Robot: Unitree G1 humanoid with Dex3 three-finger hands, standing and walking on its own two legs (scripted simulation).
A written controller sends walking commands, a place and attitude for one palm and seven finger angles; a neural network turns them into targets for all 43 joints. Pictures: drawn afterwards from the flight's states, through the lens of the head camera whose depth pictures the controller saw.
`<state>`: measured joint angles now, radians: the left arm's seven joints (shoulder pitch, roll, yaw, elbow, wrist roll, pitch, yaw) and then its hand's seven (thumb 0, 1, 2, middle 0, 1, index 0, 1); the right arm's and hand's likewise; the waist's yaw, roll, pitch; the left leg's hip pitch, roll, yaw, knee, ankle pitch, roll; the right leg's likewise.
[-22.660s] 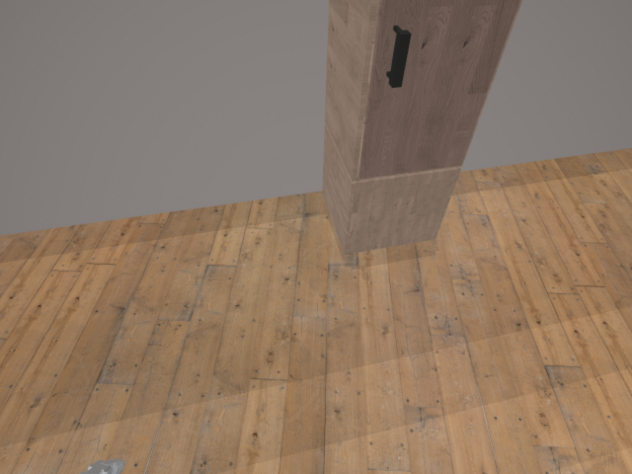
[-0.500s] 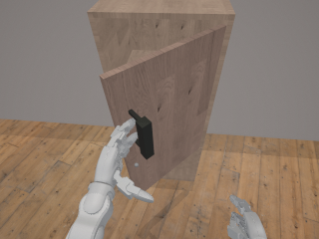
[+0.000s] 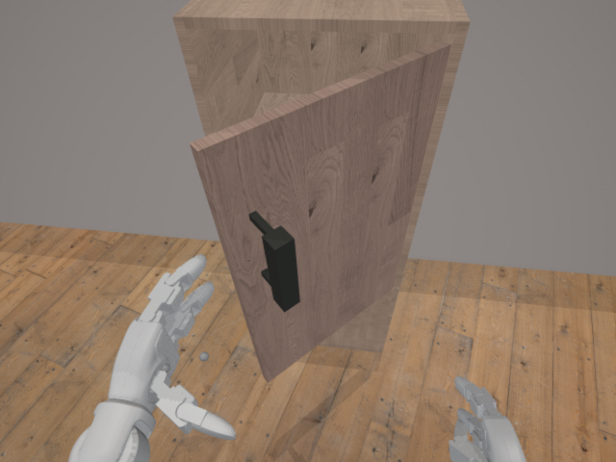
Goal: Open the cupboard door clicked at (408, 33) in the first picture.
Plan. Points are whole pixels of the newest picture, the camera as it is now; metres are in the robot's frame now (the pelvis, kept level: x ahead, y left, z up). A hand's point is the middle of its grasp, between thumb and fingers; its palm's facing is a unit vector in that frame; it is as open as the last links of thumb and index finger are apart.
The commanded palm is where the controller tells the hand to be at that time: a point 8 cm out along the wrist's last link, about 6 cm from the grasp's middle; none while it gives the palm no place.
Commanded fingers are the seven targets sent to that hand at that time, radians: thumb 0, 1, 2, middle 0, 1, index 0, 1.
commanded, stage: draw the hand back to the body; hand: left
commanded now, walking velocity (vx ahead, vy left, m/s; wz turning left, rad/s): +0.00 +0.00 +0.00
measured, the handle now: (272, 261) +0.34 +0.08 +0.10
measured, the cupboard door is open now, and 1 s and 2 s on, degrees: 46 46 46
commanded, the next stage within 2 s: step back with the hand held close in 1.64 s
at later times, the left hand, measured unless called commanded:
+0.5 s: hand (151, 354) +0.20 +0.18 +0.12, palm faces -0.06 -1.00 -0.07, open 16.3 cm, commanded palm +0.17 +0.24 +0.13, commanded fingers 0.00 -0.40 0.34 -0.15 -0.30 -0.15 -0.30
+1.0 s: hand (61, 336) +0.20 +0.25 +0.16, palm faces +0.34 -0.87 -0.37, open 12.3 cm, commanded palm +0.15 +0.29 +0.17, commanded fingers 0.00 0.48 0.72 -0.19 -0.30 -0.19 -0.30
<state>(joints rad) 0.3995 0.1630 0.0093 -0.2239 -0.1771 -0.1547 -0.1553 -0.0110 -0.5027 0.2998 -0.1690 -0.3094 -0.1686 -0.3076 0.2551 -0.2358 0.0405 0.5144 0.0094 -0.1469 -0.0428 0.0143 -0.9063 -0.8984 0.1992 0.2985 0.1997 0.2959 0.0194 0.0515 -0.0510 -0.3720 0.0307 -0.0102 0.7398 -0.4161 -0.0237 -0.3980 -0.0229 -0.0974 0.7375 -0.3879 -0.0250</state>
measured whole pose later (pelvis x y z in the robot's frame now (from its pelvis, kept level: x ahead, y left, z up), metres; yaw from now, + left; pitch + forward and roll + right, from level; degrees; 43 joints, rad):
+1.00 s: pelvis +0.00 +0.03 +0.03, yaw -1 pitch -5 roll -1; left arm 0.46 0.30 0.20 -0.38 -0.02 -0.07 0.11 0.00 0.14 0.58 -0.18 -0.30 -0.18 -0.30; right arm 0.20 -0.21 0.06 0.64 -0.02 -0.15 -0.08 0.01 -0.90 -0.90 0.20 0.30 0.20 0.30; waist 0.06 0.06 0.03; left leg -0.07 0.01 0.02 0.44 -0.28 0.01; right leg -0.10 -0.03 -0.07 0.41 -0.23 0.01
